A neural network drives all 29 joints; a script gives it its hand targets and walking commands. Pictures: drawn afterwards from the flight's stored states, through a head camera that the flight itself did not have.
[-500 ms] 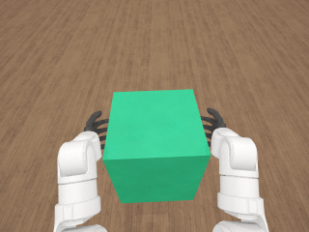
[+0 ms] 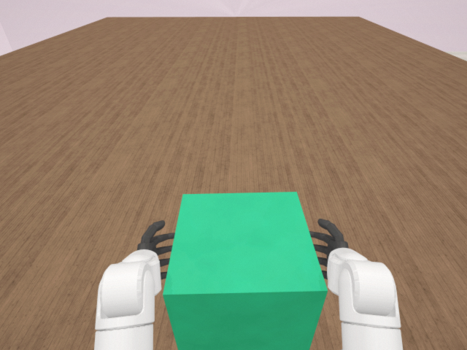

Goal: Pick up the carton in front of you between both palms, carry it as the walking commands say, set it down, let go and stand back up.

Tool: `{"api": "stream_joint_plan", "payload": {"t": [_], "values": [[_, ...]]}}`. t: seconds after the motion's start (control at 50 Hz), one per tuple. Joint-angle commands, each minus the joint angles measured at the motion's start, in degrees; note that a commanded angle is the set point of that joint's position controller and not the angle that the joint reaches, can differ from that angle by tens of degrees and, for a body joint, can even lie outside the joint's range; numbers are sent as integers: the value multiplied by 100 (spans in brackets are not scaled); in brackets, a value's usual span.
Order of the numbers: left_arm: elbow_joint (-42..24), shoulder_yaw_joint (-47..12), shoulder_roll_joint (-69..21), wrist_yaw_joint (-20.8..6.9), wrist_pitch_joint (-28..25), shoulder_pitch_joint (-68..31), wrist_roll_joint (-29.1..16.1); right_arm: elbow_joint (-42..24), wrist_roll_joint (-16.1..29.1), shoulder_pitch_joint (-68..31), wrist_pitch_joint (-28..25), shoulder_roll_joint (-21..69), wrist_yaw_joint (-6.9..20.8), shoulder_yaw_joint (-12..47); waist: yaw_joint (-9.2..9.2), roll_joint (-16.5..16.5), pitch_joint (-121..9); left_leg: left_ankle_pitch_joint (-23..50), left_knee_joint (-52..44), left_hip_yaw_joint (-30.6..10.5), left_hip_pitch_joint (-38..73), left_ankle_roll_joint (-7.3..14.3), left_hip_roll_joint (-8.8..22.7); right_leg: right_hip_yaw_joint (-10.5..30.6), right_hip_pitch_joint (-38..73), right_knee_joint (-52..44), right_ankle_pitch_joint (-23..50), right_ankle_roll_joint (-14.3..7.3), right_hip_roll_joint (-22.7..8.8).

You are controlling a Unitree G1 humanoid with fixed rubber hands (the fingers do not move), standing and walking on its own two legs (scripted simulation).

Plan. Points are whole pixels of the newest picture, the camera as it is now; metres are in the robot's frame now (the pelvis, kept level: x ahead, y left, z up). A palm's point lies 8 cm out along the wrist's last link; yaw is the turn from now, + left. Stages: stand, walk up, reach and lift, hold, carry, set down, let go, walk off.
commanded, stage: carry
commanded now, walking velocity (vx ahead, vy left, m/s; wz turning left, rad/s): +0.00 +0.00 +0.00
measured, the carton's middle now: (241, 281) +0.28 +0.00 +0.02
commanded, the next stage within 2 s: hold in 1.50 s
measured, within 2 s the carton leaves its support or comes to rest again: neither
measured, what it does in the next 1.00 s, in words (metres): shifts its weight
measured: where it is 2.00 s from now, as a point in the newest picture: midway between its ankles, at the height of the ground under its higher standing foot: outside the picture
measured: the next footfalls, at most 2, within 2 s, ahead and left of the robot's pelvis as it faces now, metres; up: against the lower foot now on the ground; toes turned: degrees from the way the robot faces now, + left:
none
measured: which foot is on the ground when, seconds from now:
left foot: down 0.00-1.00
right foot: down 0.00-1.00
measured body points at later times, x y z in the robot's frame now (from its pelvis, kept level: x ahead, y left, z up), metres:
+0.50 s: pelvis -0.04 +0.00 +0.00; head -0.09 +0.00 +0.45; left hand +0.24 +0.15 +0.07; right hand +0.24 -0.16 +0.07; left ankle -0.04 +0.12 -0.73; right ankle -0.01 -0.10 -0.73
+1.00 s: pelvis -0.06 +0.00 +0.00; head -0.10 +0.00 +0.45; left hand +0.25 +0.15 +0.03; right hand +0.25 -0.15 +0.03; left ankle -0.04 +0.12 -0.73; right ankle -0.01 -0.10 -0.73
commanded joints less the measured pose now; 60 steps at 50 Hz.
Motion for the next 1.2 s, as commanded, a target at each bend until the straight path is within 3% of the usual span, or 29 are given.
{"api": "stream_joint_plan", "payload": {"t": [0.0,0.16,0.32,0.6,0.84,0.92,1.08,1.18], "values": [[-456,-4028,-5240,-1430,-28,-3124,-2510,-336,2484,-3023,-29,5348,1514,4027,24,-113,-766,1962,-186,-367,137,60,496,630,546,-202,2941,-1,-787],[-581,-4114,-5194,-1442,-34,-2980,-2538,-462,2395,-2822,-46,5299,1469,4048,16,-97,-768,1483,-291,-418,104,111,489,666,455,-332,2213,-34,-732],[-146,-4093,-5190,-1476,-334,-2797,-2278,-68,2193,-2720,-345,5299,1532,4079,24,-76,-506,1000,-491,-485,-107,150,487,695,277,-524,1465,-41,-698],[637,-3500,-4896,-1518,-1595,-2595,-1569,671,1450,-2519,-1615,4959,1575,3489,41,-85,-503,578,-583,-511,-194,191,447,764,67,-764,602,-65,-672],[2241,-2296,-5008,-1619,-3121,-3154,-623,2283,512,-3066,-3127,5098,1667,2264,31,-125,-563,389,-589,-530,-238,211,393,830,-20,-844,245,-63,-696],[2543,-2186,-5217,-1664,-3481,-3349,-510,2596,411,-3285,-3490,5314,1725,2178,33,-112,-681,453,-577,-540,-195,235,389,811,56,-805,299,-74,-695],[2086,-2691,-5361,-1644,-3266,-3084,-793,2155,684,-3000,-3286,5431,1716,2681,37,-81,-839,709,-527,-525,-113,245,426,755,209,-663,707,-57,-690],[2032,-2644,-5198,-1624,-3116,-2950,-770,2087,647,-2857,-3138,5268,1687,2599,37,-85,-731,777,-535,-533,-149,247,440,735,181,-622,864,-43,-687]]}}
